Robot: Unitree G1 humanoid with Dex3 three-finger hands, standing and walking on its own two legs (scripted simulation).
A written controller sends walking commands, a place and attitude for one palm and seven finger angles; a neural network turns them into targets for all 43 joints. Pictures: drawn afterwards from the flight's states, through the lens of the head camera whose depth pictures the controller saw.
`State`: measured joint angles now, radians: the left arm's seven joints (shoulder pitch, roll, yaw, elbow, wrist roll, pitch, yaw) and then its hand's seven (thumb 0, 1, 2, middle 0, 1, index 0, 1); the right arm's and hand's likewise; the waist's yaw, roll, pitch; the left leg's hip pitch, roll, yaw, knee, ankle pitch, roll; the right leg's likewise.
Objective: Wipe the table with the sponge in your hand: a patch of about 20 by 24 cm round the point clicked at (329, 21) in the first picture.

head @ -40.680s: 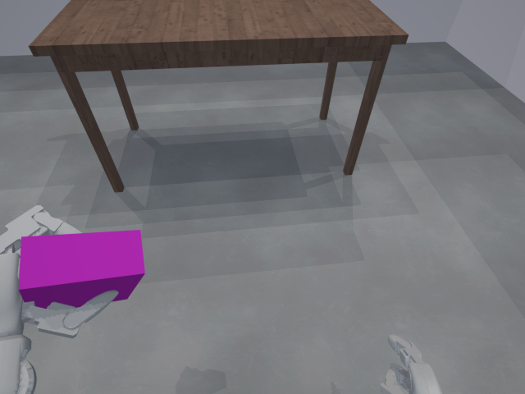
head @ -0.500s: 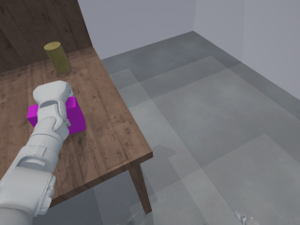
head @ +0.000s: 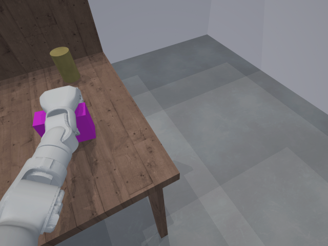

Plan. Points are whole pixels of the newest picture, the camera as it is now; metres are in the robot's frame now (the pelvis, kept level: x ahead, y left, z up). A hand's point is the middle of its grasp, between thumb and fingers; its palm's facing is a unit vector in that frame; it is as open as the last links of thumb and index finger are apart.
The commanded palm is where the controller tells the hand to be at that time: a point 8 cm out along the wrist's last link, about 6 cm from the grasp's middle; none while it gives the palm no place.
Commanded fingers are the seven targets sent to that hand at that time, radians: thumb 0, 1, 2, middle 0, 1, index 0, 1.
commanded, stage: wipe back along the third lane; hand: left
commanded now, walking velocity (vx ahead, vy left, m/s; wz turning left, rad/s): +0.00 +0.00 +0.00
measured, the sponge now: (69, 130) +0.41 +0.28 +0.05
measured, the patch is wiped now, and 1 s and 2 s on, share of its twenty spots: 1.00 1.00 1.00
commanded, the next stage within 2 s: slide back across to the middle lane in 1.48 s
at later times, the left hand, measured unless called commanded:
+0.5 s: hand (67, 127) +0.38 +0.26 +0.10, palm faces +0.07 -0.06 -1.00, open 9.2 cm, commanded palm +0.33 +0.24 +0.12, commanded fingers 0.00 0.10 1.30 -1.20 -1.60 -1.20 -1.60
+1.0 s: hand (74, 140) +0.34 +0.23 +0.10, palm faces +0.08 -0.06 -1.00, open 9.2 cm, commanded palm +0.29 +0.21 +0.12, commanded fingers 0.00 0.10 1.30 -1.20 -1.60 -1.20 -1.60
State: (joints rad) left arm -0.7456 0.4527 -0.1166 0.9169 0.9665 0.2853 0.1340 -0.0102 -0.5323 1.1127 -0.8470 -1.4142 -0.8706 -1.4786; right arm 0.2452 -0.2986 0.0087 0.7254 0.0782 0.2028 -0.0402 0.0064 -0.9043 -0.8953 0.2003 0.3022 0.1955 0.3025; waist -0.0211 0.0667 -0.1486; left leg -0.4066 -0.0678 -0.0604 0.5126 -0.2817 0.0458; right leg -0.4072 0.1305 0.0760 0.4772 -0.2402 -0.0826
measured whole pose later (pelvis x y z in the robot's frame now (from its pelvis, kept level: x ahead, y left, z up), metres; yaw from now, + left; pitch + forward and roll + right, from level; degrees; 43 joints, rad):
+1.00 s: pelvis +0.00 +0.03 +0.00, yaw +1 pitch +2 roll +0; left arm -0.41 0.26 -0.40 0.30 0.96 0.74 0.11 0.03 -0.43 1.07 -0.75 -1.50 -0.80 -1.53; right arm 0.04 -0.26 0.07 0.66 0.09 0.26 0.05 0.01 -0.90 -0.90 0.20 0.30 0.19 0.30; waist 0.06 0.08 -0.12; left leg -0.24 -0.12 -0.05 0.50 -0.29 0.09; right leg -0.26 0.08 0.07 0.52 -0.29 -0.05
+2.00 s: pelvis -0.01 -0.03 +0.00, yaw -3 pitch -2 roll +2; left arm 0.05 0.41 -0.16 -0.16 0.85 0.64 0.06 0.02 -0.46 1.07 -0.76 -1.50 -0.85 -1.45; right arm 0.00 -0.28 0.06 0.66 0.06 0.20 -0.03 0.01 -0.90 -0.90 0.20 0.30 0.19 0.30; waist 0.07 0.10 -0.06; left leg -0.13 -0.04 -0.02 0.46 -0.29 0.01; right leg -0.18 0.15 0.11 0.50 -0.27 -0.12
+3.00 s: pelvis -0.02 -0.01 +0.00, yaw +1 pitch +2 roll +1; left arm -0.29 0.46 -0.13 0.29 0.93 0.48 -0.02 -0.01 -0.53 1.09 -0.85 -1.42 -0.92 -1.40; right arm 0.07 -0.29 0.07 0.69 0.06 0.14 -0.09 0.01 -0.90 -0.90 0.20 0.30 0.20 0.30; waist 0.08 0.07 -0.07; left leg -0.25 -0.09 -0.07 0.49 -0.26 0.04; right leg -0.27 0.11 0.06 0.50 -0.25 -0.09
